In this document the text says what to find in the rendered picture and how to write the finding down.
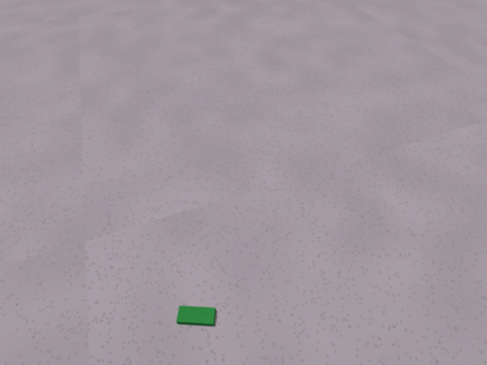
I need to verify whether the small box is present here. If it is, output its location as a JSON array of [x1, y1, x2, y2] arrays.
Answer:
[[177, 306, 216, 326]]

